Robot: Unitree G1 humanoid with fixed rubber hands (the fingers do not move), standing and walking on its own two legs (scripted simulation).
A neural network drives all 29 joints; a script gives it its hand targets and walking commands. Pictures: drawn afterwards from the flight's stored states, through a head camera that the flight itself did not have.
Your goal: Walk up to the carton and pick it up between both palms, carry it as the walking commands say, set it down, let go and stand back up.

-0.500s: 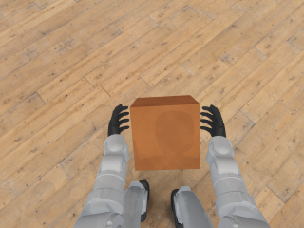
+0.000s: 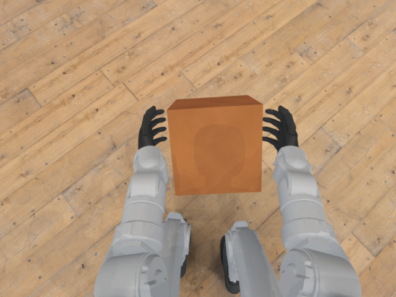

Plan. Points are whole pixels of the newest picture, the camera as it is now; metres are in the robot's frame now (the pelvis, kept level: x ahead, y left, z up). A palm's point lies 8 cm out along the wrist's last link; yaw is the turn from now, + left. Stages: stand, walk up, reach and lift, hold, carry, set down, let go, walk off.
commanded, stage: set down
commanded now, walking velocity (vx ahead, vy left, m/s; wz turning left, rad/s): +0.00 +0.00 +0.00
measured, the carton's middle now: (214, 141) +0.45 +0.00 -0.19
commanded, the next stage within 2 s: none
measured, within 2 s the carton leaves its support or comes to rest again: neither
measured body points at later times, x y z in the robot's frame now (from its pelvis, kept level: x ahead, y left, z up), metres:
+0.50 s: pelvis -0.02 -0.01 -0.08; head +0.24 +0.02 +0.29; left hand +0.43 +0.14 -0.18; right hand +0.45 -0.14 -0.17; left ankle +0.10 +0.08 -0.58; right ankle +0.06 -0.12 -0.58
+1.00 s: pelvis -0.03 -0.01 -0.14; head +0.28 +0.02 +0.19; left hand +0.46 +0.15 -0.27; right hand +0.48 -0.14 -0.25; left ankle +0.10 +0.08 -0.58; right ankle +0.06 -0.12 -0.58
